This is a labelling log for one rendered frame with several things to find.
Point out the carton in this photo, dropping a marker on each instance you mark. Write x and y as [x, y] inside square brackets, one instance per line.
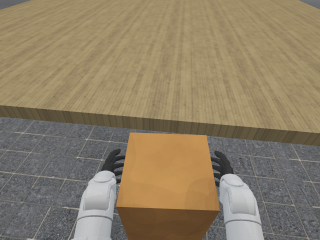
[167, 189]

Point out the left robot forearm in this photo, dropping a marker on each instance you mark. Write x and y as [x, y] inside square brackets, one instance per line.
[95, 215]

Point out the right robot forearm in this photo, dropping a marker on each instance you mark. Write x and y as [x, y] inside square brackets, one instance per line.
[240, 209]

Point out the left robot hand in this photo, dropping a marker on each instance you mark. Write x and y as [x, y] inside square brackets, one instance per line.
[110, 166]

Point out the right robot hand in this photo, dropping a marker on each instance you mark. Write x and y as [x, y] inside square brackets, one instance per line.
[224, 168]

